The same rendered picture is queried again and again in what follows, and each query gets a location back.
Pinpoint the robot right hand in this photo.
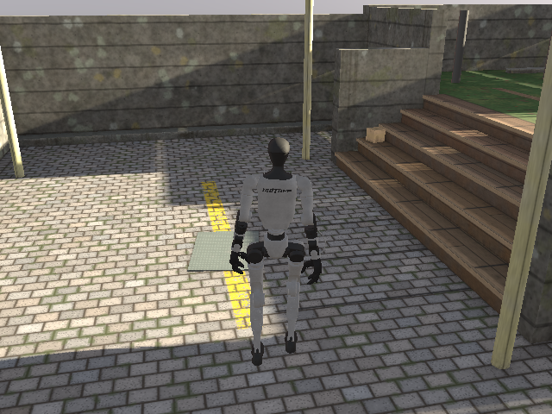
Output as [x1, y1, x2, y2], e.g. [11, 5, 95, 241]
[301, 258, 322, 285]

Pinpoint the robot left hand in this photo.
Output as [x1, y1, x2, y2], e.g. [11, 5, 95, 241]
[229, 251, 250, 274]

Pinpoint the left robot shin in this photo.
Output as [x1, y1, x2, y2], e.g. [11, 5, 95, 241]
[250, 293, 263, 353]

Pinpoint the robot left forearm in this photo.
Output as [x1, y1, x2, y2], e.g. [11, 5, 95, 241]
[231, 210, 248, 253]

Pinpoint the robot torso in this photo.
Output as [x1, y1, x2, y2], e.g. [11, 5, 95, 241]
[257, 170, 298, 259]

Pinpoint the right robot upper arm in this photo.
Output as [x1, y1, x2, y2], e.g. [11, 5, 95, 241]
[296, 175, 314, 226]

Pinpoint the left robot upper arm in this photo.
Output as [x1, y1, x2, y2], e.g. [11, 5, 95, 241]
[238, 174, 260, 223]

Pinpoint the robot right forearm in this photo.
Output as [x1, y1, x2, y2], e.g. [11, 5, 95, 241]
[304, 213, 321, 260]

